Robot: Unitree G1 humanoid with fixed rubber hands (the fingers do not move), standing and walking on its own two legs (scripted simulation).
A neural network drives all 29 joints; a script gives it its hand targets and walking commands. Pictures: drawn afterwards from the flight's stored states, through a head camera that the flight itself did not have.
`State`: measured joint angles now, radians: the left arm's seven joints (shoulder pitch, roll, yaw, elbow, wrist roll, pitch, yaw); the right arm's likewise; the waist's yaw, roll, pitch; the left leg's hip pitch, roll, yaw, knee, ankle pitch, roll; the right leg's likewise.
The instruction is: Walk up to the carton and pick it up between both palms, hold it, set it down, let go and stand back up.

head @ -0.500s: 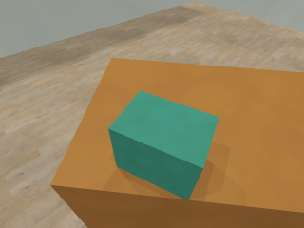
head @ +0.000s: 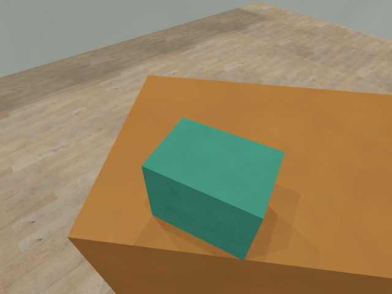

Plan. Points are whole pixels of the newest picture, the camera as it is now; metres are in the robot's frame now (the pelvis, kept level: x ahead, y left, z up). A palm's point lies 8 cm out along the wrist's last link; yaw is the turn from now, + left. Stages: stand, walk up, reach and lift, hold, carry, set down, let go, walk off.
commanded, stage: walk up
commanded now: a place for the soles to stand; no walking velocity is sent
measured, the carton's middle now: (212, 186) +0.36 -0.02 +0.02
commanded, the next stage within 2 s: reach and lift in 0.16 s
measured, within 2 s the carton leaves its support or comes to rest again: neither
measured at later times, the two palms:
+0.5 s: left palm (89, 284) +0.18 +0.22 -0.07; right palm out of the picture +0.11 -0.26 -0.07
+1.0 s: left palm (62, 275) +0.18 +0.26 -0.03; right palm out of the picture +0.13 -0.19 -0.04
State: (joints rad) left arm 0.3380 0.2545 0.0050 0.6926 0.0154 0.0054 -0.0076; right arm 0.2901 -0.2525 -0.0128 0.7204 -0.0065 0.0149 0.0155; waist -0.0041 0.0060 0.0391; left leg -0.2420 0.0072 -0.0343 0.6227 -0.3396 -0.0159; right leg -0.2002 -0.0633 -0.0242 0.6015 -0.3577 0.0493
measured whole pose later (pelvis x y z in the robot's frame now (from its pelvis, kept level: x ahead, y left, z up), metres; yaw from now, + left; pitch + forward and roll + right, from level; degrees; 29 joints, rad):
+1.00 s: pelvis +0.01 +0.02 +0.02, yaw -5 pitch -6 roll -1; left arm 0.30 0.34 0.01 0.32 -0.14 0.11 -0.12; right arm 0.35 -0.07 -0.02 0.45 0.04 -0.19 -0.14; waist 0.02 0.02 0.09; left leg -0.05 0.04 0.07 0.43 -0.28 0.00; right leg -0.02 -0.04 0.05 0.33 -0.21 0.07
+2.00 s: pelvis +0.01 +0.03 +0.02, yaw -6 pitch -7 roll -1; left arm 0.27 0.43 0.01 0.03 -0.30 0.02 -0.15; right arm 0.48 0.01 0.06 -0.11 0.14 -0.01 -0.29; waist 0.03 -0.01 0.13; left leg -0.03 0.04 0.08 0.44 -0.29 0.01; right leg 0.01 -0.04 0.06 0.31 -0.21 0.07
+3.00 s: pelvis -0.03 +0.02 +0.02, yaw -6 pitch -3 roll -1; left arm -0.46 0.44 0.02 0.43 -0.29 0.34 -0.14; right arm -0.20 -0.08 -0.02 0.14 0.26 0.30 -0.31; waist -0.07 -0.04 0.07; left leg -0.15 0.03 0.07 0.42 -0.21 0.01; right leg -0.12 -0.05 0.06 0.32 -0.15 0.07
